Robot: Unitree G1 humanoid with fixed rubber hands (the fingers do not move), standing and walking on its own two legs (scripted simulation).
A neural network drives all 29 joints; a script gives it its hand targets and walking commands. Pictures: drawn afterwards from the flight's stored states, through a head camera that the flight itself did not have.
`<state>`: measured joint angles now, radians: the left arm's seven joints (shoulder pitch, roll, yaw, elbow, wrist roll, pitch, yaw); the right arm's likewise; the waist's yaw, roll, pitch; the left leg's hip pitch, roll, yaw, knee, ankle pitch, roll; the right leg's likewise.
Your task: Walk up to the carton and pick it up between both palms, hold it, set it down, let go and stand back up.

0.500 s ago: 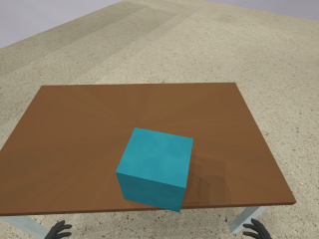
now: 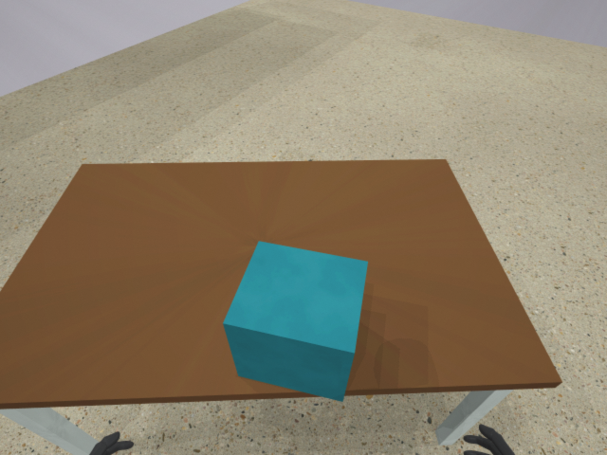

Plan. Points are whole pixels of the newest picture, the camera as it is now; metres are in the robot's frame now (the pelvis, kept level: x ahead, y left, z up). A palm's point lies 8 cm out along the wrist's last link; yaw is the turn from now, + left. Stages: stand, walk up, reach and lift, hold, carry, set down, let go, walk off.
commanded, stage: stand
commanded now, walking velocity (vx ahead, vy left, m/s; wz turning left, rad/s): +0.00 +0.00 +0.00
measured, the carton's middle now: (300, 321) +0.37 +0.01 -0.12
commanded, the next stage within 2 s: none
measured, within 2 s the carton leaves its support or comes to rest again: neither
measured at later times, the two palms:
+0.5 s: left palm out of the picture +0.10 +0.29 -0.10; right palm out of the picture +0.10 -0.26 -0.11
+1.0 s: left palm out of the picture +0.09 +0.30 -0.10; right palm out of the picture +0.09 -0.26 -0.11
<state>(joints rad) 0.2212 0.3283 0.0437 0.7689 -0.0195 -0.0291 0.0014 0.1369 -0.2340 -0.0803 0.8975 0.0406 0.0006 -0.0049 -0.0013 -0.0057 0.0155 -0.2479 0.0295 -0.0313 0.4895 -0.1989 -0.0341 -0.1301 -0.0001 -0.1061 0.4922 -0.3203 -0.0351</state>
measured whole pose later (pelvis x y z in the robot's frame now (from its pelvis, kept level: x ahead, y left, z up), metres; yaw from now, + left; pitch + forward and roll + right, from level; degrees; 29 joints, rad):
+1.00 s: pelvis -0.01 +0.01 +0.00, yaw +0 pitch -3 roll -1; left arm 0.22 0.34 0.04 0.86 -0.02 -0.03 0.00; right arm 0.14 -0.24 -0.08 0.96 0.04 0.00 0.00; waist 0.00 -0.01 0.02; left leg -0.25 0.03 -0.03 0.49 -0.19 -0.03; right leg -0.12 0.00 -0.11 0.48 -0.30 -0.03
